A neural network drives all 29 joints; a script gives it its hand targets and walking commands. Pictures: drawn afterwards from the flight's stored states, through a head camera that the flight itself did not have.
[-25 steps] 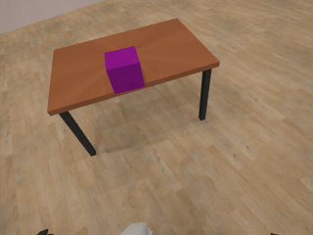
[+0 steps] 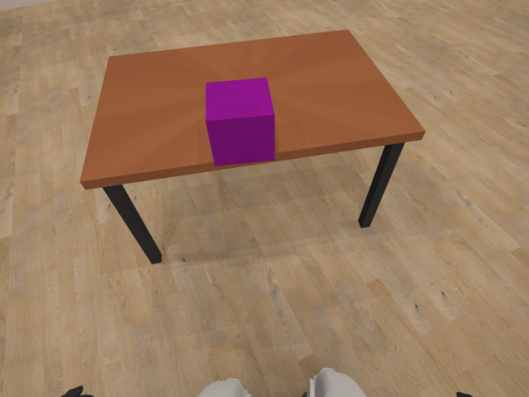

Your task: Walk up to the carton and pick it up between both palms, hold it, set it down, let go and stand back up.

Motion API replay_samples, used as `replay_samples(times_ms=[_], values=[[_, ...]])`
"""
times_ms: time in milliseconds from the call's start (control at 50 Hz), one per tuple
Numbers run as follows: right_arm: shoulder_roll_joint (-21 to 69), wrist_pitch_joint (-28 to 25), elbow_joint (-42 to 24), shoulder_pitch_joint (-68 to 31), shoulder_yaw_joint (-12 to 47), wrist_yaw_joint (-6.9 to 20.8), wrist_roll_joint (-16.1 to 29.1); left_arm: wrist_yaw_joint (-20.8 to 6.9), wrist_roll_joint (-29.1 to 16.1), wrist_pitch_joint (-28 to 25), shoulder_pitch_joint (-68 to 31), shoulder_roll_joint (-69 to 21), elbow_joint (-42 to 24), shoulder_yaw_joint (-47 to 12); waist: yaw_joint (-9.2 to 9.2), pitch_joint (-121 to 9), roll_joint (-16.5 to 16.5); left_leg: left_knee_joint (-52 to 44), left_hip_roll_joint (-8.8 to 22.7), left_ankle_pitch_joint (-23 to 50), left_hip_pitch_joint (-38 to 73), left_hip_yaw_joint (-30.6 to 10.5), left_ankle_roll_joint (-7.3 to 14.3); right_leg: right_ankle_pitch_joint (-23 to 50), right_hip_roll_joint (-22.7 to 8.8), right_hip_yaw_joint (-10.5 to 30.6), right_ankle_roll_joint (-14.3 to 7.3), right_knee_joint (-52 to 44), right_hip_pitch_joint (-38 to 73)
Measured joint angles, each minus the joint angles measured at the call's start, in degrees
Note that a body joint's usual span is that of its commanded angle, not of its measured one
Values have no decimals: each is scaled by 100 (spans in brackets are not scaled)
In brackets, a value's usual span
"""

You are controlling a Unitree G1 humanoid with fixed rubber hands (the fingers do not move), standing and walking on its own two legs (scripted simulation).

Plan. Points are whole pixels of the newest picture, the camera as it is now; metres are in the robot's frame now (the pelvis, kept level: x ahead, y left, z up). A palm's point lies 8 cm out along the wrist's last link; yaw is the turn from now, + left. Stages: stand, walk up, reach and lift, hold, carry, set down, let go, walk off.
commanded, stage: walk up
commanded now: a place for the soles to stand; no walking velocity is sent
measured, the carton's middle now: (240, 122) +0.80 +0.08 -0.10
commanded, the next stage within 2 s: none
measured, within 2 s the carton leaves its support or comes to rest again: neither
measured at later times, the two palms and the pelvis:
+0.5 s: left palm (39, 357) +0.19 +0.36 -0.06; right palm (430, 325) +0.24 -0.27 -0.10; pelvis +0.14 +0.04 +0.01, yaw +4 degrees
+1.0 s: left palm (48, 354) +0.20 +0.36 -0.08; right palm (420, 297) +0.29 -0.27 -0.11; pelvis +0.18 +0.03 +0.00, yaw +8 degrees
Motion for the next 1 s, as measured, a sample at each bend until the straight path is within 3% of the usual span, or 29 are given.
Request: replay_samples(times_ms=[60,120,160,240,340,440,500,540,620,800,840,880,940,1000], values=[[7,115,-46,-1,-1,3,0,31,0,-97,100,0,191,7,12,1,119,389,1,-567,-4,-159,0,1201,97,-70,-118,-419,217],[12,161,-48,-1,0,3,0,116,0,-124,227,0,357,17,83,1,127,1630,-58,-721,-224,-165,-2,1309,29,-87,-207,-585,540],[-2,138,-50,1,0,3,0,136,0,-125,231,0,471,16,87,-4,185,1973,-34,-506,-261,-193,-2,1309,-19,-98,-208,-890,857],[-7,128,-48,2,0,3,0,137,0,-165,228,-1,437,14,84,-2,329,1948,102,4,-264,-207,-2,1449,-45,-123,-180,-1558,1436],[-9,151,-48,3,-1,4,0,137,0,-171,226,-2,220,14,81,1,411,1285,206,112,-265,-211,-2,1377,-56,-134,-98,-1875,1858],[-10,131,-51,4,-1,38,1,137,1,-148,225,-3,-57,14,76,3,358,207,411,113,-235,-130,-2,996,-96,-176,35,-1621,2006],[-28,68,-52,7,-3,35,1,137,1,-71,224,-5,-215,14,72,5,258,-514,422,226,-30,-27,-2,496,-234,-182,121,-893,1871],[-26,32,-44,2,-3,-25,0,136,1,16,129,-5,-255,-4,62,70,144,-162,283,585,-161,-5,-121,227,-426,-132,120,137,1536],[28,7,-49,4,-3,-132,0,136,0,213,58,-1,-261,-12,66,72,-15,211,150,241,-257,-22,-152,59,-169,134,120,1513,683],[30,30,-48,3,0,-373,0,136,0,415,64,4,45,-12,74,59,-80,319,66,103,-312,-91,-154,102,120,149,120,373,344],[29,91,-46,-29,-1,-388,0,136,0,416,63,1,113,-14,72,77,-39,405,78,45,-327,-148,-156,737,176,116,-62,159,409],[31,147,-44,-35,-1,-404,0,136,0,415,62,2,155,-14,83,78,-13,729,49,-414,-364,-186,-156,761,185,76,-236,154,454],[30,188,-6,-34,-1,-435,0,135,0,370,59,2,148,-15,83,77,7,1608,28,-713,-412,-188,-156,763,146,77,-292,-26,582],[28,152,74,-32,-1,-435,0,135,0,292,56,1,71,-15,81,77,15,1899,29,-718,-394,-192,-156,864,67,73,-292,-219,610]])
